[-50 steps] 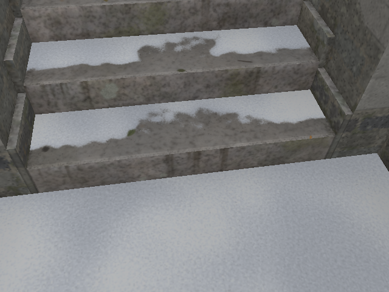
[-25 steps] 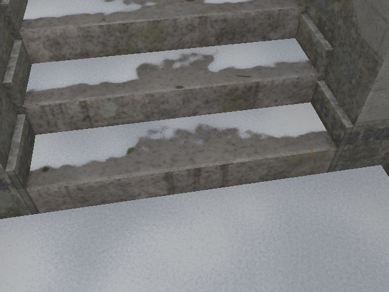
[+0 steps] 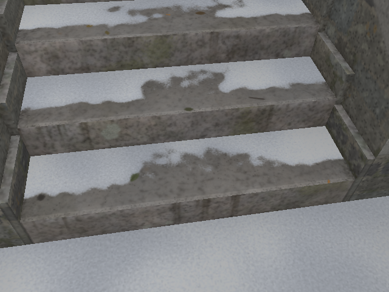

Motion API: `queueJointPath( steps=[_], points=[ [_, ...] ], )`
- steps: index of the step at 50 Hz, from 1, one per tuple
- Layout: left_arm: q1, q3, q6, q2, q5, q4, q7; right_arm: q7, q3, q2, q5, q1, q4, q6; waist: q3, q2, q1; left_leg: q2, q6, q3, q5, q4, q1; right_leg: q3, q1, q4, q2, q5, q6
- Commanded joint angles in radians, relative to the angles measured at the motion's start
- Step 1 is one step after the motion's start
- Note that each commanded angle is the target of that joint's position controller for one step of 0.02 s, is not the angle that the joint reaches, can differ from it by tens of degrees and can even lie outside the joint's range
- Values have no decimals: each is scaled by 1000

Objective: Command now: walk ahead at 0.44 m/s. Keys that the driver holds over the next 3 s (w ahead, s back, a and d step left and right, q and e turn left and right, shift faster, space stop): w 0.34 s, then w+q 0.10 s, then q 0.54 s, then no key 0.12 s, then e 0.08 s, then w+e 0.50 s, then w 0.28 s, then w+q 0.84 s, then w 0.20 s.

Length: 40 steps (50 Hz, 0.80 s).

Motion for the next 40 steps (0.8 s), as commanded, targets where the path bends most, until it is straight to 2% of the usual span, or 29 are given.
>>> queueJointPath(
  steps=[1,5,8,9,11,12,13,14,15,16,17,18,20,22,24,26,27,28,30,31,33,34,35,36,37,38,39,40],
  points=[
    [-44,5,10,24,1,-58,-9,-3,-4,-97,2,100,-2,-16,97,90,7,255,82,-187,429,-151,66,-19,-209,-55,-17,68,23],
    [-250,-10,9,4,-13,-142,-13,-7,9,-89,1,110,-2,-20,133,106,-24,222,73,-119,551,-167,20,-75,-144,-323,18,171,30],
    [-297,-10,8,19,-20,-167,-8,-11,4,-112,0,120,5,-26,126,120,-24,242,67,-104,665,-152,60,-95,-59,-448,43,188,-1],
    [-269,-9,7,22,-20,-166,-4,-12,4,-107,7,117,11,-33,109,135,2,257,66,-101,746,-117,89,-89,-21,-468,55,185,-26],
    [-174,6,-2,57,-16,-141,8,-15,-2,-128,5,85,7,-36,46,131,52,266,55,-80,1001,24,140,-101,95,-481,100,121,-72],
    [-59,19,-9,79,-16,-104,15,-15,-8,-142,0,71,4,-32,-13,127,98,260,49,-72,1056,163,149,-98,202,-508,124,93,-92],
    [79,33,-19,98,-15,-58,26,-16,-13,-162,0,54,2,-23,-79,106,155,234,43,-52,983,349,89,-95,378,-583,122,119,-107],
    [222,54,-23,166,7,-32,41,-13,-5,-130,3,60,-18,-23,-167,53,201,194,34,-36,659,617,-108,98,609,-607,-53,-53,-150],
    [261,73,-19,245,27,-33,40,1,13,-6,33,174,-37,-18,-262,-174,123,-1,-1,-6,-175,1038,-484,654,845,-709,-363,-191,-307],
    [175,67,-9,208,-16,-37,29,3,-14,-111,13,87,-42,-14,-218,-52,113,20,20,-138,-192,1106,-586,763,759,-832,-332,-326,-299],
    [54,49,-12,152,-31,-61,27,9,-19,-124,8,-20,-83,-17,-63,-23,69,84,27,-140,-78,1048,-617,584,597,-860,-306,-315,-259],
    [14,34,-21,92,-25,-63,21,13,-20,-118,1,-59,-86,-22,4,51,48,114,21,-142,-24,986,-564,466,461,-896,-267,-166,-222],
    [21,11,-42,30,-22,-34,30,19,-17,-69,-21,-23,-68,3,27,37,-14,147,-1,-149,-6,894,-444,275,324,-919,-199,54,-153],
    [74,7,-62,40,-23,-10,37,26,-17,-47,-28,-15,-67,26,26,18,-27,150,-13,-134,5,861,-430,177,301,-929,-185,183,-140],
    [96,6,-73,66,-22,-5,40,27,-22,-56,-26,-76,-91,40,56,10,-33,151,-28,-114,49,815,-486,81,303,-920,-182,426,-127],
    [104,2,-79,75,-27,-7,47,24,-18,-53,-18,-142,-120,46,55,-7,-36,142,-40,-75,102,719,-514,-15,326,-881,-157,675,-108],
    [92,1,-82,85,-27,-14,51,23,-12,-43,-18,-179,-133,46,55,-25,-35,136,-45,-51,130,646,-505,-53,325,-873,-141,730,-99],
    [82,-1,-80,83,-24,-21,52,24,-8,-42,-9,-212,-144,44,49,-38,-29,126,-45,-27,170,568,-463,-103,321,-856,-118,769,-83],
    [119,-5,-78,85,-32,-10,56,24,3,-27,1,-308,-178,43,45,-54,12,95,-57,28,247,432,-423,-140,352,-833,-98,755,-71],
    [130,0,-83,103,-30,-4,56,21,5,-29,-3,-330,-192,46,37,-62,19,82,-64,41,275,377,-408,-150,383,-808,-100,759,-64],
    [132,7,-79,121,-33,-1,65,15,2,-51,-14,-308,-195,46,11,-73,16,64,-54,48,258,324,-386,-148,452,-735,-126,810,-64],
    [131,9,-74,113,-27,-3,74,5,-2,-54,-19,-223,-173,48,-34,-102,-9,44,-36,57,211,360,-321,-155,462,-639,-144,878,-77],
    [115,13,-67,116,-29,-9,81,-1,-10,-77,-21,-164,-158,43,-51,-96,-29,23,-17,58,165,338,-284,-155,461,-549,-147,906,-77],
    [112,17,-54,116,-37,-15,88,-5,-24,-111,-32,-107,-143,30,-83,-69,-53,5,19,48,129,273,-233,-155,464,-426,-162,892,-70],
    [70,28,-37,151,-45,-39,85,-3,-37,-131,-43,-59,-135,11,-98,-4,-94,-1,43,32,248,124,-172,-170,433,-240,-129,757,-28],
    [91,28,-26,146,-40,-68,80,-8,-61,-212,-38,-14,-136,-2,-157,110,-107,166,103,-157,770,148,5,-177,254,38,-64,330,25],
    [205,4,-14,41,-59,-99,77,-10,-87,-306,-17,-64,-166,17,-277,316,-6,452,336,-505,1338,200,221,-109,-30,356,128,-421,66],
    [206,4,1,63,-14,-77,69,-6,-86,-274,18,-69,-184,40,-340,102,-33,458,373,-534,1097,123,131,59,-16,375,59,-375,73]
  ],
)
